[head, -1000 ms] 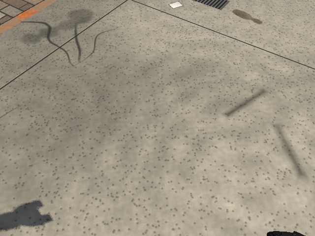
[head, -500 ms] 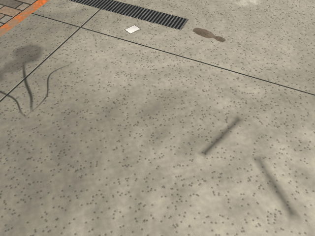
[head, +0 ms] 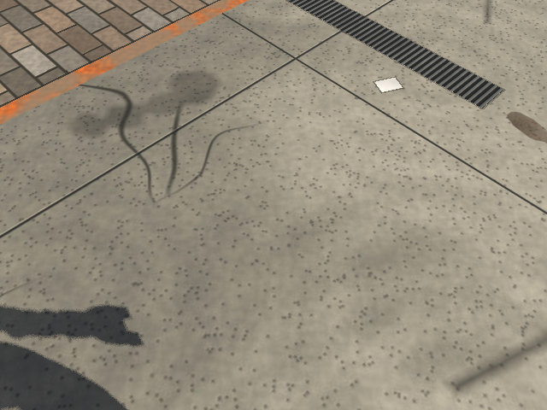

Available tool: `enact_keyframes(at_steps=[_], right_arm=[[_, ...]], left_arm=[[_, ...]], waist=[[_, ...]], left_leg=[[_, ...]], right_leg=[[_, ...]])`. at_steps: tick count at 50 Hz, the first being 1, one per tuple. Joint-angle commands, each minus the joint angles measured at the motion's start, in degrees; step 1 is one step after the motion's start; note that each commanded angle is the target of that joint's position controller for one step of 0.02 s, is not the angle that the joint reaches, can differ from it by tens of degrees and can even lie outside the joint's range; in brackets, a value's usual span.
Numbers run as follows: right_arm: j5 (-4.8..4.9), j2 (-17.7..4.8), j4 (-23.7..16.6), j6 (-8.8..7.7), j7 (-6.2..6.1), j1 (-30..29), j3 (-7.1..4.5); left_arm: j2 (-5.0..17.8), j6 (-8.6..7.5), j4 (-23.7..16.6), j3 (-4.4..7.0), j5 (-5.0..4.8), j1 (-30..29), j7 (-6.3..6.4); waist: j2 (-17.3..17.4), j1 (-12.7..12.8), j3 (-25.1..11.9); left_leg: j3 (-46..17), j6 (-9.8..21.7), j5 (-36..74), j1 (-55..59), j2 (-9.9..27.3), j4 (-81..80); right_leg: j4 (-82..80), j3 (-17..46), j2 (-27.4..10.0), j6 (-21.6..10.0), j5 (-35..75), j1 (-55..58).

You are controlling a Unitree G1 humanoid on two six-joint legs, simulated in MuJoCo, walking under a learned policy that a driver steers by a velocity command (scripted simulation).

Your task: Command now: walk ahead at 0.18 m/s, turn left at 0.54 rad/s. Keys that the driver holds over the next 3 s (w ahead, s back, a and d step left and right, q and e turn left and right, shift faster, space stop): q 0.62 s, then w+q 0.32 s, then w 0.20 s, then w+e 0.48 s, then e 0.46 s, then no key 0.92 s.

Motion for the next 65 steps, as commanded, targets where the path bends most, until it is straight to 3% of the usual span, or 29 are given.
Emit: enact_keyframes(at_steps=[1, 2, 3, 4, 5, 6, 7, 8, 11, 17, 24, 27, 28, 29, 30, 31, 33, 38, 41, 47, 50, 51, 52, 53, 54, 55, 57, 60, 65], right_arm=[[-0.2, -6.22, -3.9, -0.12, 1.05, 4.27, -1.96], [-0.09, -8.17, -2.78, -0.42, 0.99, 9.65, -3.04], [-0.27, -12.14, -2.14, -0.67, -0.06, 13.81, -4.56], [-0.49, -17.61, -2.84, -0.3, -1.42, 13.05, -5.35], [-1.76, -17.46, -5.49, -0.79, -0.88, 12.18, -4.54], [-1.31, -14.13, -6.89, -1.01, -0.34, 10.37, -3.83], [-0.32, -11.9, -7.34, -1.18, -0.5, 6.74, -3.23], [0.34, -10.44, -7.61, -1.02, -0.89, 4.26, -2.85], [-0.88, -9.75, -8.73, -0.23, -1.99, 2.39, -2.53], [-0.16, -11.73, -10.29, 1.0, -3.84, 3.08, -3.25], [-0.34, -11.21, -11.53, 2.51, -4.09, 3.18, -3.06], [0.59, -10.9, -12.29, 3.35, -4.34, 2.3, -2.8], [0.66, -8.9, -12.55, 3.5, -4.42, 3.81, -2.2], [1.11, -6.84, -14.13, 3.23, -4.27, 4.94, -1.86], [-0.04, -11.78, -14.39, 2.32, -3.8, 4.39, -3.19], [0.01, -14.16, -13.01, 2.29, -3.39, 5.98, -4.13], [0.05, -11.6, -10.91, 3.37, -3.37, 7.65, -3.68], [0.83, -8.19, -14.85, 2.51, -2.05, -0.15, -1.95], [0.67, -6.78, -16.17, 1.61, -1.48, -1.5, -1.16], [1.04, -6.69, -16.59, 1.06, -0.05, -0.41, -0.71], [1.03, -7.19, -12.96, 0.92, -0.26, 8.68, -1.45], [1.33, -9.96, -10.73, 0.93, -0.8, 16.24, -2.97], [0.42, -16.65, -10.08, 0.76, -1.74, 23.38, -4.15], [0.52, -18.62, -11.56, -0.55, -1.28, 22.08, -4.02], [0.47, -14.13, -11.51, -1.76, -0.78, 20.58, -2.71], [0.21, -11.73, -11.37, -2.37, -0.61, 18.42, -1.8], [-0.11, -9.27, -12.07, -2.56, -0.66, 12.64, -0.71], [-0.68, -9.28, -11.43, -3.3, -1.47, 10.73, -0.56], [-1.01, -9.63, -7.99, -4.06, -2.3, 12.91, -0.54]], left_arm=[[11.76, 0.83, -4.32, 2.75, -1.45, -4.27, 0.93], [11.27, 1.34, -4.84, 2.65, -1.66, -5.11, 0.98], [10.01, 1.45, -4.82, 2.23, -0.68, -2.28, 0.59], [3.77, 1.15, -6.71, 0.42, 2.89, 0.56, -0.17], [4.8, 0.47, -7.44, -0.01, 1.81, 3.7, -1.07], [8.23, 0.27, -7.8, 0.81, -0.21, -0.59, -1.58], [8.18, 0.4, -8.86, 0.78, -0.76, -4.04, -1.4], [7.89, 0.86, -8.2, 0.89, 0.15, -5.06, -0.61], [8.34, 2.61, -8.74, 1.45, 0.88, -5.08, 0.14], [6.71, 3.28, -9.6, 0.92, 0.82, -7.47, 0.74], [7.56, 1.59, -10.69, 1.04, 0.1, -8.23, -0.36], [8.5, 0.89, -9.34, 1.65, 0.02, -2.66, -1.36], [11.79, 1.01, -9.07, 2.55, 0.86, -0.56, -1.32], [17.08, 1.74, -9.58, 3.51, 2.29, -2.23, -0.92], [14.41, 1.72, -11.07, 2.98, 3.64, -3.92, -0.93], [11.41, 1.7, -12.93, 2.16, 3.08, -7.54, -0.48], [8.75, 1.95, -13.39, 1.51, 0.83, -8.53, 0.1], [10.85, 1.75, -12.75, 1.81, 0.67, -0.08, 0.77], [12.61, 0.98, -12.86, 2.47, 0.44, 1.68, 0.28], [14.74, 0.01, -13.08, 3.52, -0.91, 1.18, -2.14], [12.83, 0.3, -12.19, 2.71, -1.68, 0.59, -3.13], [9.48, -0.04, -11.91, 1.38, -0.57, 1.17, -3.38], [4.19, -0.83, -15.33, -0.61, 1.95, -1.39, -3.71], [6.86, -2.33, -17.17, 0.03, 0.18, -2.65, -3.6], [11.2, -3.11, -17.48, 1.08, -1.62, -4.9, -3.87], [11.59, -3.43, -17.23, 1.19, -1.95, -5.07, -4.13], [10.85, -3.27, -15.67, 1.24, -0.02, -3.85, -4.18], [8.37, -1.84, -13.62, 0.65, -0.15, -1.38, -4.77], [5.28, -1.35, -15.44, -0.79, -0.86, -8.37, -5.06]], waist=[[-6.83, -4.82, -4.72], [-5.15, -7.76, -7.2], [0.88, -9.19, -10.25], [15.02, -3.87, -13.63], [13.65, -3.43, -25.01], [5.07, -5.77, -24.06], [2.16, -4.94, -17.78], [-1.91, -3.62, -13.44], [2.05, -1.29, -10.79], [4.24, -2.63, -11.04], [7.9, -3.96, -9.32], [7.53, -0.91, -9.33], [2.2, -1.21, -10.15], [-14.93, -4.39, -7.66], [-17.41, -3.27, -7.07], [-12.46, -4.55, -6.86], [-9.24, -4.21, -6.02], [-11.01, 1.89, -2.49], [-11.04, 2.67, -2.37], [-10.93, 1.19, -0.47], [-7.05, -4.46, -2.77], [-2.47, -8.1, -6.9], [14.5, -9.83, -10.49], [15.81, -9.19, -11.73], [9.96, -9.7, -7.98], [8.86, -8.1, -5.0], [4.68, -4.71, -2.11], [3.32, -2.56, -2.3], [1.98, -4.92, 1.18]], left_leg=[[2.71, 2.68, -5.33, 8.28, -3.26, -2.92], [3.58, 4.28, -1.89, 15.13, -5.51, -7.95], [-1.1, 6.49, 14.76, 25.47, -4.38, -12.21], [-19.7, 12.75, 44.83, 38.93, 8.8, -7.5], [-40.74, 24.25, 37.41, 47.77, 18.28, -11.92], [-36.16, 22.05, 28.36, 45.33, 15.5, -14.72], [-29.84, 18.61, 20.05, 39.21, 12.52, -15.84], [-26.37, 15.66, 13.73, 32.57, 9.97, -17.15], [-23.18, 13.28, 8.37, 21.72, 6.16, -19.84], [-24.3, 11.38, -5.72, 19.82, 3.55, -20.57], [-30.27, 9.72, -11.65, 20.51, 2.32, -19.46], [-30.28, 6.78, -9.04, 18.5, -0.5, -15.63], [-26.42, 3.91, -16.56, 12.8, -4.01, -9.14], [-12.94, 0.6, -29.29, 0.43, -13.96, 3.76], [-11.27, -2.13, -33.17, -2.06, -11.95, 17.58], [-11.85, -2.98, -29.1, -1.11, -9.93, 24.34], [-9.21, -4.25, -20.21, -4.12, -8.01, 29.09], [-3.99, -5.95, -14.98, -10.4, -3.91, 22.92], [-2.82, -5.55, -14.38, -7.16, -1.95, 14.92], [1.64, -1.34, -16.06, 7.46, -1.55, 1.4], [4.63, 2.14, -12.12, 25.61, -5.49, -8.78], [1.15, 3.66, -11.96, 37.4, -4.89, -10.48], [-23.2, 9.03, -13.3, 49.54, 10.36, -16.05], [-42.67, 17.58, -21.95, 49.95, 17.74, -23.49], [-37.98, 17.03, -22.98, 47.78, 16.88, -23.98], [-31.55, 15.25, -20.3, 43.97, 14.61, -23.6], [-22.97, 12.66, -10.49, 35.97, 10.36, -25.14], [-13.89, 11.35, 4.49, 32.77, 8.47, -27.69], [-2.64, 8.08, 6.94, 29.7, 5.91, -30.96]], right_leg=[[7.97, 3.74, -16.13, -6.05, 50.14, 1.29], [16.73, 2.6, -14.05, -4.2, 48.79, 0.43], [29.65, 1.81, -10.01, -0.56, 36.72, -5.7], [48.06, 2.18, -2.0, 3.23, -11.95, -23.5], [62.48, 15.14, 4.6, 4.45, -25.81, -33.4], [63.64, 20.34, 1.68, 3.13, -20.58, -36.46], [60.3, 19.86, -0.1, 2.3, -15.03, -38.23], [55.83, 19.89, -2.15, 2.38, -11.1, -37.41], [46.79, 19.59, -1.9, 2.19, -6.53, -30.09], [33.49, 20.54, -0.02, 4.51, -1.1, -28.81], [20.74, 20.82, 1.77, 3.62, -1.29, -23.35], [5.2, 19.29, 1.23, 1.09, 6.29, -13.21], [1.27, 25.09, -7.0, -1.71, 8.04, -6.33], [-1.73, 38.95, -19.06, -9.42, 15.75, -3.62], [-2.96, 45.45, -24.57, -15.49, 21.06, -8.0], [-1.34, 39.67, -22.26, -14.29, 22.62, -8.78], [-2.06, 31.08, -15.34, -8.74, 5.99, -6.24], [-7.65, 27.05, -15.13, -9.28, -6.99, -0.27], [-8.6, 24.38, -16.72, -9.61, -5.72, 0.25], [-7.84, 16.91, -17.56, -9.01, -2.54, -7.08], [1.15, 12.8, -15.92, -7.11, 1.83, -14.58], [13.26, 8.02, -12.61, -4.59, 7.12, -19.49], [37.57, 3.31, -5.86, 0.76, -8.16, -36.04], [50.21, 12.54, -0.83, 1.65, -15.26, -49.49], [54.41, 16.15, -4.3, 0.37, -11.77, -53.18], [53.12, 16.12, -6.21, -0.97, -6.44, -52.92], [46.75, 16.86, -8.41, -0.87, 1.7, -47.5], [43.11, 15.81, -8.17, 0.73, 9.83, -43.98], [26.0, 15.25, -5.11, 1.16, 23.91, -40.47]])
Next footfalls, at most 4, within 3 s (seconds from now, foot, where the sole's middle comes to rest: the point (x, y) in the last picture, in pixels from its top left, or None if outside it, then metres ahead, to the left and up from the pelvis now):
0.06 left None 0.19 0.10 -0.77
0.56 right None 0.21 -0.12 -0.77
1.02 left None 0.14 0.18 -0.77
1.52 right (197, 366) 0.55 0.24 -0.77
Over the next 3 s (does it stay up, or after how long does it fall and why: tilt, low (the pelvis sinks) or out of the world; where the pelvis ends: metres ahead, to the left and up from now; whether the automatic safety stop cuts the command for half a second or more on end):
stays up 0.58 0.35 0.00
